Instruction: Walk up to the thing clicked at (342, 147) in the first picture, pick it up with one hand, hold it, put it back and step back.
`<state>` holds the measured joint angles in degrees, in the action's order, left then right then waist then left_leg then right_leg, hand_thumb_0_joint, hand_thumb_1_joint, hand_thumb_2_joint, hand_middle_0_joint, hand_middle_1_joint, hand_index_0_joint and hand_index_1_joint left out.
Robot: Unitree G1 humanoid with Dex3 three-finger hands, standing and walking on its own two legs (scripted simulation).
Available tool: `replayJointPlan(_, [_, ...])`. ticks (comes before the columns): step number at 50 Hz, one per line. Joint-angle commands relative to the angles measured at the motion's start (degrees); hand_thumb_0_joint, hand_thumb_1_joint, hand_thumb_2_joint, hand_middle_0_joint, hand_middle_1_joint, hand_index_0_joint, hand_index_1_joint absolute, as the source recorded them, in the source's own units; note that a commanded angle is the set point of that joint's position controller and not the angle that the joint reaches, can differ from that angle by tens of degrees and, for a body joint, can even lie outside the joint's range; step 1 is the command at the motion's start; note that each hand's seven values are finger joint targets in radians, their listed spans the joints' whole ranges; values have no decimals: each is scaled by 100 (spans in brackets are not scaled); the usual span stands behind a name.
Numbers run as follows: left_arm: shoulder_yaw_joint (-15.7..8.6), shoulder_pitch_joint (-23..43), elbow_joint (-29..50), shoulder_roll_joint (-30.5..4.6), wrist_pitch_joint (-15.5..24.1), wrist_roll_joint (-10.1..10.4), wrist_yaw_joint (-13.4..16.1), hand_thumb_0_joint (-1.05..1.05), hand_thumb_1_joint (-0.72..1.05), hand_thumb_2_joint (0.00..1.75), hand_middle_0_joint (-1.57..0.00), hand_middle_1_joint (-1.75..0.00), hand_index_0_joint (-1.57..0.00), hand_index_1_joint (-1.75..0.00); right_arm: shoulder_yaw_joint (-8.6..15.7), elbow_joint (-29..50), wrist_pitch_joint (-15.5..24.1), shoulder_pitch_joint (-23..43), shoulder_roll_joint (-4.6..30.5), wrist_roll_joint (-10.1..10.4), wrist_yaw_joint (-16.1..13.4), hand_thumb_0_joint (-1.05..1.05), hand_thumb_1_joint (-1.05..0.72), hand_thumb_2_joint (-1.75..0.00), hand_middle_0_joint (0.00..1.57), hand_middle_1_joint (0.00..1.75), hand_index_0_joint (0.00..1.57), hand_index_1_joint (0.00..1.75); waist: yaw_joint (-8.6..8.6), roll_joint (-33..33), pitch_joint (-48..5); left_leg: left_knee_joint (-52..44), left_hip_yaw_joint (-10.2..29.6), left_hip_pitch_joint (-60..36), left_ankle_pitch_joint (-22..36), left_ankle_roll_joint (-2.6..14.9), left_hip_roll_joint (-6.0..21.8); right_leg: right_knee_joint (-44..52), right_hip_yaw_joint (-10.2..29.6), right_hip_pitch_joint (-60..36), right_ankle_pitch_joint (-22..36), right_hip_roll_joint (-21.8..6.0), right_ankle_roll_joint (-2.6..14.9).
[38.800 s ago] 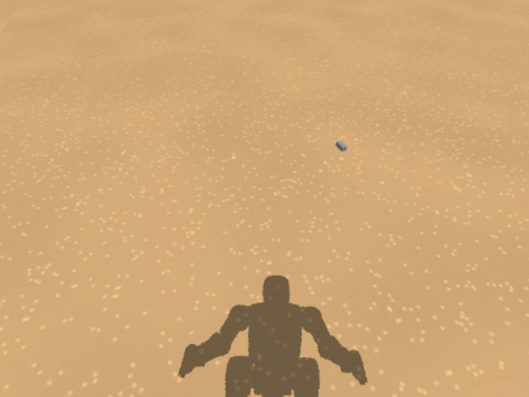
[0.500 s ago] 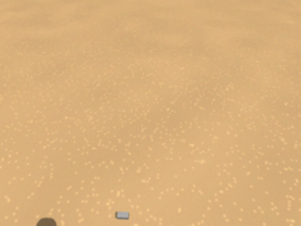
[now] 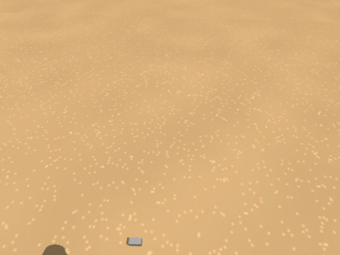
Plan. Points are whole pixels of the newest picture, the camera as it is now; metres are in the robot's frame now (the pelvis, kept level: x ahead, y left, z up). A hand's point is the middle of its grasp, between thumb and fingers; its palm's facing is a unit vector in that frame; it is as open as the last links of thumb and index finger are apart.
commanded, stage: stand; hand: left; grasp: from above
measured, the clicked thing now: (135, 241) +0.39 +0.21 -0.76
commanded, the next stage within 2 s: step back in 1.28 s
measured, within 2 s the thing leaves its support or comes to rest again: neither
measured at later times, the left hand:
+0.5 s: hand out of the picture +0.08 +0.24 -0.16, palm faces +0.02 -0.94 -0.33, open 7.4 cm
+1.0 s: hand out of the picture +0.08 +0.24 -0.16, palm faces +0.00 -0.94 -0.34, open 7.4 cm
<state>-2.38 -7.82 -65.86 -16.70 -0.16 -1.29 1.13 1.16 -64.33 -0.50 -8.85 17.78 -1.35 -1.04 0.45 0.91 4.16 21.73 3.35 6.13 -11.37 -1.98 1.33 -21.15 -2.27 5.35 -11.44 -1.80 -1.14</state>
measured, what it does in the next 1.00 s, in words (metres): stands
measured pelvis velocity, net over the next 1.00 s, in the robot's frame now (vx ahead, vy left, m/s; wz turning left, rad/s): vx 0.01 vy -0.01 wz -0.01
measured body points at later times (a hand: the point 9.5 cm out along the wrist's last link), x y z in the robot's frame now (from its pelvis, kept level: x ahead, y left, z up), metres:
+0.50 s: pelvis +0.01 +0.00 +0.00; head +0.01 -0.01 +0.45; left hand +0.08 +0.29 -0.13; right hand +0.08 -0.29 -0.14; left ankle +0.01 +0.14 -0.75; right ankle +0.01 -0.13 -0.75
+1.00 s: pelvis +0.01 -0.01 +0.00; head +0.02 -0.01 +0.45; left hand +0.08 +0.29 -0.13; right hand +0.07 -0.30 -0.14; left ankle +0.01 +0.14 -0.75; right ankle +0.01 -0.13 -0.75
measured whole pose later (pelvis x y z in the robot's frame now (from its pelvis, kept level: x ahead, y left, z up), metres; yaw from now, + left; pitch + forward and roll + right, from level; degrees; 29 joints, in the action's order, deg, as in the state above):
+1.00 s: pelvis +0.01 -0.01 +0.00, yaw +0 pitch -3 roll +0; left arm -1.6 -6.3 -65.5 -18.5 0.2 -0.9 0.2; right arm 0.4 -65.1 -0.1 -7.0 19.0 -1.0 -0.5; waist 0.3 0.6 3.7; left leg 19.1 2.9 5.7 -10.8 -2.4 1.7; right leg -20.0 -1.9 5.8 -11.5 -1.5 -0.7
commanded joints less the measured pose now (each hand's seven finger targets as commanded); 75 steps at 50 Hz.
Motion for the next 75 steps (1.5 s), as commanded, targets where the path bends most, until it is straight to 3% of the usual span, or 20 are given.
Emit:
replayJointPlan(1, [-190, 210, 326, -1216, 112, 3, 57, 0, 90, 90, -20, -30, -20, -30, 183, 344, 130, 232, 1055, 17, -51, 0, -90, -90, 20, 30, 20, 30, 24, -116, -66, -433, 292, 403, 252, 284, 394, 572, 511, 10, -129, -484, 154])
replayJointPlan(4, [-189, 229, 314, -1225, 116, -4, 42, 0, 90, 90, -20, -30, -20, -30, 185, 320, 133, 187, 1105, 20, -49, 0, -90, -90, 20, 30, 20, 30, -9, -33, -111, -447, 303, 375, 183, 291, 412, 575, 538, 33, -101, -492, 156])
replayJointPlan(8, [-190, 310, 348, -1209, 148, 12, 44, 0, 90, 90, -20, -30, -20, -30, 165, 339, 171, 237, 1101, 26, -57, 0, -90, -90, 20, 30, 20, 30, -14, -54, -331, -362, 287, 175, 947, 289, 482, 442, 493, -115, 688, -517, 163])
replayJointPlan(10, [-180, 276, 329, -1217, 155, 21, 36, 0, 90, 90, -20, -30, -20, -30, 158, 322, 159, 249, 1121, 24, -52, 0, -90, -90, 20, 30, 20, 30, 1, -108, -292, -378, 280, 226, 807, 291, 462, 489, 479, -103, 511, -499, 143])
replayJointPlan(15, [-195, 339, 361, -1266, 155, 49, 33, 0, 90, 90, -20, -30, -20, -30, 152, 307, 183, 229, 1168, 35, -63, 0, -90, -90, 20, 30, 20, 30, -17, -20, -614, -330, 230, 41, 1342, 280, 507, 361, 451, -338, 1237, -547, 163])
replayJointPlan(19, [-172, 397, 356, -1252, 135, 37, 23, 0, 90, 90, -20, -30, -20, -30, 150, 308, 174, 298, 1195, 40, -62, 0, -90, -90, 20, 30, 20, 30, -39, -20, -429, -437, 256, 92, 1069, 262, 518, 437, 430, -146, 788, -504, 146])
replayJointPlan(24, [-153, 389, 377, -1281, 153, 27, 16, 0, 90, 90, -20, -30, -20, -30, 156, 300, 174, 342, 1216, 39, -42, 0, -90, -90, 20, 30, 20, 30, -30, -24, -432, -430, 251, 75, 1126, 256, 535, 452, 444, -157, 832, -516, 159])
replayJointPlan(35, [-148, 417, 392, -1382, 177, 16, -13, 0, 90, 90, -20, -30, -20, -30, 165, 277, 167, 369, 1216, 37, 10, 0, -90, -90, 20, 30, 20, 30, -39, -149, -314, -563, 278, 212, 550, 274, 502, 614, 485, -9, 119, -498, 178])
replayJointPlan(42, [-135, 373, 427, -1389, 184, 43, -17, 0, 90, 90, -20, -30, -20, -30, 172, 291, 200, 437, 1276, 38, -5, 0, -90, -90, 20, 30, 20, 30, -15, 6, -560, -464, 243, -29, 1118, 265, 562, 416, 484, -132, 854, -550, 215])
replayJointPlan(49, [-102, 334, 420, -1375, 188, 61, -12, 0, 90, 90, -20, -30, -20, -30, 148, 262, 185, 392, 1277, 55, -5, 0, -90, -90, 20, 30, 20, 30, -30, -36, -606, -449, 217, -80, 1257, 266, 553, 403, 479, -143, 1105, -557, 207])
replayJointPlan(54, [-98, 342, 408, -1414, 176, 56, -21, 0, 90, 90, -20, -30, -20, -30, 140, 249, 169, 373, 1274, 55, 3, 0, -90, -90, 20, 30, 20, 30, -49, -103, -376, -549, 212, 8, 821, 226, 529, 519, 510, 55, 590, -522, 187])
replayJointPlan(62, [-90, 339, 447, -1432, 200, 51, -26, 0, 90, 90, -20, -30, -20, -30, 145, 276, 179, 393, 1295, 57, 19, 0, -90, -90, 20, 30, 20, 30, -39, -135, -444, -530, 203, 8, 927, 239, 553, 493, 530, -37, 801, -539, 205])
replayJointPlan(63, [-87, 341, 455, -1417, 207, 51, -26, 0, 90, 90, -20, -30, -20, -30, 143, 290, 177, 401, 1307, 51, 19, 0, -90, -90, 20, 30, 20, 30, -48, -109, -449, -508, 190, 8, 971, 249, 559, 490, 523, -27, 869, -540, 197])
replayJointPlan(64, [-386, 303, 550, -1904, 141, 175, 1, 0, 90, 90, -20, -30, -20, -30, 219, 457, 87, 673, 1581, 117, 61, 0, -90, -90, 20, 30, 20, 30, -28, -185, 82, 243, 200, 506, 1817, 363, 408, 49, 653, 303, 2046, -524, 271])
replayJointPlan(65, [-414, 266, 626, -1919, 115, 199, 22, 0, 90, 90, -20, -30, -20, -30, 213, 541, 53, 564, 1455, 167, 56, 0, -90, -90, 20, 30, 20, 30, -70, -277, -87, 596, 49, 589, 1864, 341, 291, -46, 673, 197, 2475, -622, 422])
replayJointPlan(67, [-474, 255, 860, -1974, 88, 193, 33, 0, 90, 90, -20, -30, -20, -30, 245, 664, -8, 395, 1425, 205, 65, 0, -90, -90, 20, 30, 20, 30, -102, -458, -571, 1368, -140, 536, 1460, 323, -3, -72, 997, 200, 2809, -1013, 850])
replayJointPlan(68, [-500, 362, 1004, -2014, 59, 170, 38, 0, 90, 90, -20, -30, -20, -30, 268, 720, -51, 294, 1371, 202, 63, 0, -90, -90, 20, 30, 20, 30, -126, -668, -688, 1734, -236, 597, 804, 305, -167, -38, 1171, 290, 2748, -1257, 1079])
replayJointPlan(70, [-508, 702, 1313, -2009, 17, 60, 41, 0, 90, 90, -20, -30, -20, -30, 351, 850, -145, 124, 1380, 147, 96, 0, -90, -90, 20, 30, 20, 30, -180, -1101, -760, 2804, -97, 778, -1591, 400, -394, -98, 1481, 702, 2639, -1742, 1486])
replayJointPlan(72, [-501, 874, 1520, -1986, -19, -11, 47, 0, 90, 90, -20, -30, -20, -30, 376, 990, -198, -36, 1380, 153, 135, 0, -90, -90, 20, 30, 20, 30, -240, -1205, -626, 2955, 71, 943, -1899, 475, -292, -386, 1338, 945, 2546, -1705, 1520])
replayJointPlan(75, [-444, 901, 1682, -1885, -91, -4, 68, 0, 90, 90, -20, -30, -20, -30, 414, 1044, -141, -241, 1395, 119, 124, 0, -90, -90, 20, 30, 20, 30, -236, -1123, -649, 1573, -192, 968, -835, 420, -233, -1002, 1058, 662, 2258, -1298, 1090])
